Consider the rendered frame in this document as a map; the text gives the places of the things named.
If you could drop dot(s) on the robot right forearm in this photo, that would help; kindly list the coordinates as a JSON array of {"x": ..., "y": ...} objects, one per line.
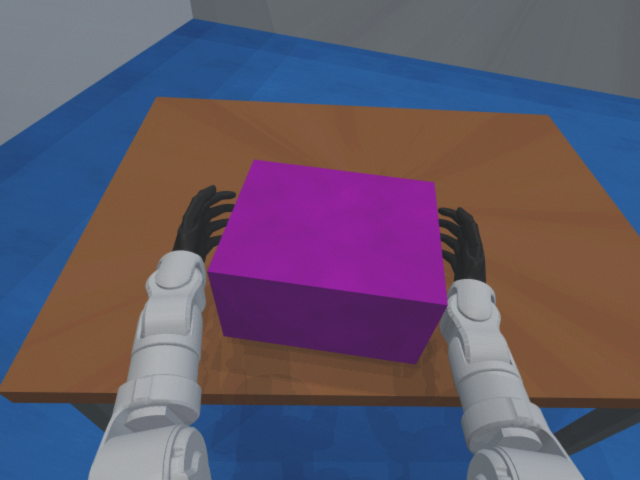
[{"x": 497, "y": 410}]

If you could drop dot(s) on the robot left forearm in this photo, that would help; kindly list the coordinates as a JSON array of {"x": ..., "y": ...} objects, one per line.
[{"x": 161, "y": 388}]

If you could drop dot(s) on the carton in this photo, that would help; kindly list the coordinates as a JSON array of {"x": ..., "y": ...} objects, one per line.
[{"x": 331, "y": 260}]

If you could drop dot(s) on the robot left upper arm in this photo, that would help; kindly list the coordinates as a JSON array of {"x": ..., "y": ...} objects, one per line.
[{"x": 176, "y": 452}]

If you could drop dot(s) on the right robot hand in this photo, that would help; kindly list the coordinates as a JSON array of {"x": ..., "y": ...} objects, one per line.
[{"x": 468, "y": 262}]

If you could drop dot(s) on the left robot hand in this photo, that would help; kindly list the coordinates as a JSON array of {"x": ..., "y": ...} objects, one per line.
[{"x": 195, "y": 230}]

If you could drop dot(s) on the table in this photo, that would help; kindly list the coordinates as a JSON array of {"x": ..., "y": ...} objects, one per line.
[{"x": 561, "y": 258}]

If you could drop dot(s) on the robot right upper arm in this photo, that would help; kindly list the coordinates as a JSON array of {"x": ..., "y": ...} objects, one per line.
[{"x": 503, "y": 463}]

